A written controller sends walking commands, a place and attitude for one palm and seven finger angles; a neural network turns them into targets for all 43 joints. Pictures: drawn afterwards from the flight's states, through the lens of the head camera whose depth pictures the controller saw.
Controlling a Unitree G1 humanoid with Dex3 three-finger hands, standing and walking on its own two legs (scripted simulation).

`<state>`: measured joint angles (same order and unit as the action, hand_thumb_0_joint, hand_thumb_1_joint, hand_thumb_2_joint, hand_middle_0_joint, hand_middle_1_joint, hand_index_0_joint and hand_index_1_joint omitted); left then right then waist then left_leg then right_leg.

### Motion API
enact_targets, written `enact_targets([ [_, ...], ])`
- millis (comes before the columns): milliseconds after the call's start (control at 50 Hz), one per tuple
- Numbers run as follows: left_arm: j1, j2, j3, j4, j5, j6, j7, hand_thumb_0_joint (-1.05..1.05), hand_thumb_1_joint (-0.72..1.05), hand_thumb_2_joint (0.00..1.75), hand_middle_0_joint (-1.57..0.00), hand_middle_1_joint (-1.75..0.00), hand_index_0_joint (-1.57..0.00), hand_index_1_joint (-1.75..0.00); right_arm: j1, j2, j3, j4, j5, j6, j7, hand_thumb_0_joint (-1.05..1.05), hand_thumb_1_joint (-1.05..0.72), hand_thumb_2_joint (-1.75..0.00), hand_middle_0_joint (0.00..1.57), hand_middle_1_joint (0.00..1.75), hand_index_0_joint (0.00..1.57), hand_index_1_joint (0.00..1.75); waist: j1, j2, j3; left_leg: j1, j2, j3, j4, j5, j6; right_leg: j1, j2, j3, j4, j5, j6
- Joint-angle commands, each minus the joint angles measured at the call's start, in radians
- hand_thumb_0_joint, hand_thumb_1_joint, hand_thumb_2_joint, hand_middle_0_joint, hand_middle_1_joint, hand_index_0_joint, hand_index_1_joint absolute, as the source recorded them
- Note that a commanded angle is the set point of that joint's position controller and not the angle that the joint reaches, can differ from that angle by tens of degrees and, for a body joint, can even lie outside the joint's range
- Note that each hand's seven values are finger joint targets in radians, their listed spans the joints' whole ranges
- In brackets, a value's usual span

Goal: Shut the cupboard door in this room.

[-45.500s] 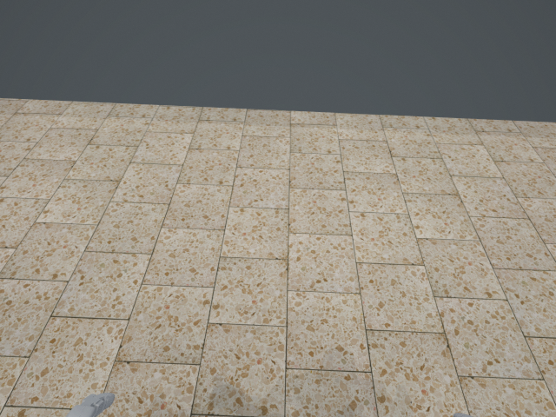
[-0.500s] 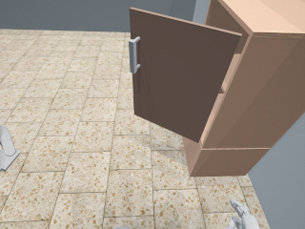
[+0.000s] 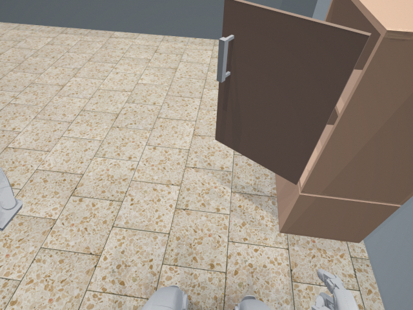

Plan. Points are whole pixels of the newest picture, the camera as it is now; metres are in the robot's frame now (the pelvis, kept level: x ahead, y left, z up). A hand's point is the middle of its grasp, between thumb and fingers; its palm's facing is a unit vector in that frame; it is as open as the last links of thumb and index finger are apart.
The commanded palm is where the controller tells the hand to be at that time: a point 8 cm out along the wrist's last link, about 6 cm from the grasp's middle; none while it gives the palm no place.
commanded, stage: step back with the hand held close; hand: left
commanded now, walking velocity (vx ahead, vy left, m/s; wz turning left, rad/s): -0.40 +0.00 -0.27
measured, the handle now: (225, 58) +0.86 +0.00 +0.08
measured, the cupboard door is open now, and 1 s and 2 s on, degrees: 59 59 59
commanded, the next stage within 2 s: stop stepping back and stand still in 0.04 s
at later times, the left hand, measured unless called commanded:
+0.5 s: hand (23, 240) +0.15 +0.22 +0.20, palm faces +0.26 -0.88 -0.40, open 7.4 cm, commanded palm +0.09 +0.27 +0.21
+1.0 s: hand out of the picture +0.11 +0.24 +0.20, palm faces +0.31 -0.85 -0.42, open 7.4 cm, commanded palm +0.07 +0.28 +0.21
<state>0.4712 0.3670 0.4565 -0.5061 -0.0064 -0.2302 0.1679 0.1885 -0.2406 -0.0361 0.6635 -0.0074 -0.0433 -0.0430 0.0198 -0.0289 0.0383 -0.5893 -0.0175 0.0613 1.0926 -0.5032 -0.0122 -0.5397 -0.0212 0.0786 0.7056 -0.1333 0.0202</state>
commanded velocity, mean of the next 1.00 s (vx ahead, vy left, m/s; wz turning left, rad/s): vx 0.05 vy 0.00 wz -0.03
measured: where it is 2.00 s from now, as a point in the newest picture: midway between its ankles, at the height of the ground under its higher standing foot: outside the picture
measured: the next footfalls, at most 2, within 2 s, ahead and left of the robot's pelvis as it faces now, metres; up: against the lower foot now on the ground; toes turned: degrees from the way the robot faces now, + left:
left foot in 0.08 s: +0.00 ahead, +0.10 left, +0.00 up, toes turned -10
right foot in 0.38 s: -0.12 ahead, -0.10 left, +0.00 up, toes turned -11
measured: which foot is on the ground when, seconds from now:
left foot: up 0.00-0.06, down 0.08-1.00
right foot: down 0.00-0.08, up 0.10-0.36, down 0.38-1.00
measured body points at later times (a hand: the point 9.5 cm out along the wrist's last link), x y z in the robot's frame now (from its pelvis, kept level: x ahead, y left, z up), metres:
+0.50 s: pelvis -0.11 +0.01 +0.03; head -0.13 +0.03 +0.48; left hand +0.13 +0.27 +0.22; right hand -0.03 -0.26 -0.05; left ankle -0.03 +0.12 -0.70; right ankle -0.15 -0.09 -0.70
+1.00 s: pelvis -0.12 +0.01 +0.03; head -0.14 +0.02 +0.48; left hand +0.09 +0.28 +0.22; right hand -0.02 -0.24 -0.06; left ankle -0.04 +0.11 -0.70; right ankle -0.15 -0.09 -0.70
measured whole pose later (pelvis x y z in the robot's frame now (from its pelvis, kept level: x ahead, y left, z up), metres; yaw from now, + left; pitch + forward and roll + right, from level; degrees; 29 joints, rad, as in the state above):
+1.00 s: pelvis -0.12 +0.01 +0.03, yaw -11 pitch -1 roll -2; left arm 0.56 0.37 0.38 -0.44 -0.03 -0.19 0.17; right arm 0.25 -0.19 0.03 0.67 0.00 -0.11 -0.07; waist 0.01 0.03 -0.05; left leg -0.34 0.03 0.01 0.54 -0.17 0.01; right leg -0.19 0.05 -0.02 0.49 -0.28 -0.02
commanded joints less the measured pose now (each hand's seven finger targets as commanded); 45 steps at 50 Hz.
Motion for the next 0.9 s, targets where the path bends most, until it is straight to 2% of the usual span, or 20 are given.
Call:
enact_targets([
  [0, -0.139, 0.275, 0.116, -0.215, -0.021, -0.050, 0.021, 0.00, 0.90, 0.90, -0.20, -0.30, -0.20, -0.30, -0.023, -0.060, -0.018, -0.187, 0.005, -0.041, -0.021, 0.00, -0.90, -0.90, 0.20, 0.30, 0.20, 0.30, -0.043, -0.222, -0.092, 0.402, 0.006, -0.029, -0.260, -0.025, 0.008, -0.178, -0.147, 0.191, -0.477, -0.370, -0.090],
  [40, -0.149, 0.242, 0.093, -0.230, -0.032, -0.075, 0.018, 0.00, 0.90, 0.90, -0.20, -0.30, -0.20, -0.30, 0.000, -0.103, -0.015, -0.165, 0.005, -0.054, -0.038, 0.00, -0.90, -0.90, 0.20, 0.30, 0.20, 0.30, -0.067, 0.098, -0.073, 0.308, 0.076, -0.060, -0.718, -0.017, 0.040, -0.035, -0.054, 0.112, -0.179, -0.297, -0.029],
  [60, -0.172, 0.211, 0.096, -0.255, -0.027, -0.091, 0.023, 0.00, 0.90, 0.90, -0.20, -0.30, -0.20, -0.30, -0.017, -0.149, -0.021, -0.175, -0.001, -0.074, -0.046, 0.00, -0.90, -0.90, 0.20, 0.30, 0.20, 0.30, -0.061, 0.450, -0.068, 0.066, 0.339, -0.339, -0.906, -0.054, 0.141, 0.087, 0.081, -0.005, 0.215, -0.260, 0.019],
  [80, -0.194, 0.244, 0.115, -0.272, -0.001, -0.090, 0.041, 0.00, 0.90, 0.90, -0.20, -0.30, -0.20, -0.30, -0.035, -0.104, -0.029, -0.171, -0.017, -0.100, -0.060, 0.00, -0.90, -0.90, 0.20, 0.30, 0.20, 0.30, -0.052, 0.451, -0.061, 0.038, 0.473, -0.417, -0.888, 0.204, 0.189, 0.049, 0.089, -0.010, 0.481, -0.343, 0.029],
  [100, -0.192, 0.262, 0.147, -0.271, -0.014, -0.100, 0.039, 0.00, 0.90, 0.90, -0.20, -0.30, -0.20, -0.30, -0.028, -0.076, -0.047, -0.164, -0.022, -0.122, -0.063, 0.00, -0.90, -0.90, 0.20, 0.30, 0.20, 0.30, -0.029, 0.300, -0.125, 0.223, 0.454, -0.281, -0.787, 0.539, 0.189, -0.042, 0.086, 0.011, 0.522, -0.342, 0.021],
  [140, -0.044, 0.202, 0.106, -0.228, -0.048, -0.071, 0.012, 0.00, 0.90, 0.90, -0.20, -0.30, -0.20, -0.30, -0.002, -0.106, -0.069, -0.179, 0.000, -0.134, -0.026, 0.00, -0.90, -0.90, 0.20, 0.30, 0.20, 0.30, -0.024, 0.228, -0.224, 0.352, 0.396, -0.157, -0.654, 0.703, 0.156, -0.044, 0.075, -0.021, 0.510, -0.336, 0.014],
  [180, -0.035, 0.160, 0.067, -0.270, -0.052, -0.048, -0.006, 0.00, 0.90, 0.90, -0.20, -0.30, -0.20, -0.30, -0.015, -0.093, -0.055, -0.194, 0.016, -0.133, -0.003, 0.00, -0.90, -0.90, 0.20, 0.30, 0.20, 0.30, -0.012, 0.235, -0.199, 0.395, 0.328, -0.049, -0.661, 0.626, 0.106, 0.016, 0.053, -0.103, 0.306, -0.285, 0.022],
  [240, -0.027, 0.157, 0.031, -0.204, -0.057, -0.016, -0.003, 0.00, 0.90, 0.90, -0.20, -0.30, -0.20, -0.30, -0.031, -0.090, -0.017, -0.204, 0.022, -0.140, 0.003, 0.00, -0.90, -0.90, 0.20, 0.30, 0.20, 0.30, -0.037, 0.239, -0.127, 0.333, 0.327, -0.112, -0.766, 0.299, 0.077, 0.144, 0.074, -0.164, 0.027, -0.303, 0.024],
  [300, -0.043, 0.194, 0.046, -0.146, -0.040, 0.002, 0.008, 0.00, 0.90, 0.90, -0.20, -0.30, -0.20, -0.30, -0.033, -0.092, 0.005, -0.204, 0.015, -0.121, -0.013, 0.00, -0.90, -0.90, 0.20, 0.30, 0.20, 0.30, -0.042, 0.198, -0.086, 0.206, 0.259, -0.077, -0.795, -0.067, 0.045, 0.343, 0.066, -0.188, -0.246, -0.212, -0.001],
  [340, -0.053, 0.244, 0.085, -0.142, -0.037, 0.005, 0.014, 0.00, 0.90, 0.90, -0.20, -0.30, -0.20, -0.30, -0.033, -0.086, 0.007, -0.205, 0.013, -0.103, -0.017, 0.00, -0.90, -0.90, 0.20, 0.30, 0.20, 0.30, -0.045, 0.105, -0.100, 0.174, 0.171, -0.007, -0.671, -0.054, 0.015, 0.375, -0.026, -0.056, -0.339, -0.243, -0.074],
  [380, -0.059, 0.322, 0.146, -0.161, -0.041, -0.003, 0.024, 0.00, 0.90, 0.90, -0.20, -0.30, -0.20, -0.30, -0.042, -0.082, 0.009, -0.198, -0.002, -0.084, -0.018, 0.00, -0.90, -0.90, 0.20, 0.30, 0.20, 0.30, -0.049, 0.007, -0.133, 0.225, 0.096, 0.008, -0.466, 0.124, -0.001, 0.291, -0.205, 0.150, -0.439, -0.146, -0.160],
  [400, -0.097, 0.317, 0.138, -0.184, -0.047, -0.012, 0.029, 0.00, 0.90, 0.90, -0.20, -0.30, -0.20, -0.30, -0.039, -0.065, 0.021, -0.191, 0.003, -0.087, -0.017, 0.00, -0.90, -0.90, 0.20, 0.30, 0.20, 0.30, -0.046, -0.027, -0.171, 0.240, 0.082, 0.005, -0.463, 0.151, -0.004, 0.305, -0.222, 0.139, -0.428, -0.133, -0.158],
  [440, 0.046, 0.287, 0.130, -0.184, -0.046, 0.002, 0.039, 0.00, 0.90, 0.90, -0.20, -0.30, -0.20, -0.30, -0.044, -0.063, 0.011, -0.198, 0.021, -0.084, -0.024, 0.00, -0.90, -0.90, 0.20, 0.30, 0.20, 0.30, -0.028, -0.113, -0.178, 0.189, 0.057, -0.008, -0.437, 0.215, 0.005, 0.392, -0.209, 0.157, -0.389, 0.011, -0.159],
  [540, 0.075, 0.258, 0.117, -0.166, -0.038, -0.019, 0.038, 0.00, 0.90, 0.90, -0.20, -0.30, -0.20, -0.30, -0.033, -0.090, 0.007, -0.176, 0.013, -0.087, -0.041, 0.00, -0.90, -0.90, 0.20, 0.30, 0.20, 0.30, -0.046, 0.054, -0.079, 0.291, 0.076, -0.054, -0.640, 0.276, 0.029, 0.281, -0.099, 0.019, -0.325, -0.172, -0.086],
  [580, 0.055, 0.255, 0.111, -0.134, -0.036, -0.029, 0.031, 0.00, 0.90, 0.90, -0.20, -0.30, -0.20, -0.30, -0.046, -0.109, -0.001, -0.175, 0.009, -0.096, -0.049, 0.00, -0.90, -0.90, 0.20, 0.30, 0.20, 0.30, -0.050, 0.174, 0.001, 0.281, 0.118, -0.142, -0.716, 0.084, 0.043, 0.174, -0.051, -0.004, -0.328, -0.365, -0.070],
  [620, 0.015, 0.221, 0.079, -0.112, -0.018, -0.031, 0.033, 0.00, 0.90, 0.90, -0.20, -0.30, -0.20, -0.30, -0.033, -0.113, 0.007, -0.175, 0.007, -0.102, -0.055, 0.00, -0.90, -0.90, 0.20, 0.30, 0.20, 0.30, -0.051, 0.277, 0.060, 0.155, 0.188, -0.275, -0.903, -0.160, 0.066, 0.246, 0.037, -0.093, -0.203, -0.310, -0.041],
  [660, -0.020, 0.218, 0.078, -0.077, -0.010, -0.029, 0.033, 0.00, 0.90, 0.90, -0.20, -0.30, -0.20, -0.30, -0.025, -0.112, 0.003, -0.176, 0.008, -0.110, -0.062, 0.00, -0.90, -0.90, 0.20, 0.30, 0.20, 0.30, -0.040, 0.238, 0.063, 0.057, 0.217, -0.289, -0.964, -0.225, 0.073, 0.354, 0.057, -0.119, -0.156, -0.233, -0.027],
  [760, 0.021, 0.206, 0.064, -0.120, -0.022, -0.031, 0.023, 0.00, 0.90, 0.90, -0.20, -0.30, -0.20, -0.30, -0.027, -0.098, -0.002, -0.173, 0.008, -0.132, -0.047, 0.00, -0.90, -0.90, 0.20, 0.30, 0.20, 0.30, -0.031, 0.110, -0.096, 0.192, 0.132, -0.155, -0.830, -0.019, 0.041, 0.408, 0.025, -0.071, -0.288, -0.196, -0.039],
  [860, 0.025, 0.224, 0.073, -0.146, -0.030, -0.022, 0.023, 0.00, 0.90, 0.90, -0.20, -0.30, -0.20, -0.30, -0.036, -0.074, 0.001, -0.158, 0.002, -0.116, -0.037, 0.00, -0.90, -0.90, 0.20, 0.30, 0.20, 0.30, -0.037, -0.049, -0.099, 0.330, 0.052, -0.064, -0.556, 0.200, 0.017, 0.198, -0.116, 0.130, -0.471, -0.333, -0.101],
  [880, 0.003, 0.242, 0.088, -0.155, -0.030, -0.020, 0.028, 0.00, 0.90, 0.90, -0.20, -0.30, -0.20, -0.30, -0.039, -0.079, 0.001, -0.152, -0.001, -0.115, -0.038, 0.00, -0.90, -0.90, 0.20, 0.30, 0.20, 0.30, -0.039, -0.018, -0.101, 0.347, 0.052, -0.061, -0.538, 0.232, 0.017, 0.182, -0.127, 0.142, -0.468, -0.286, -0.106],
])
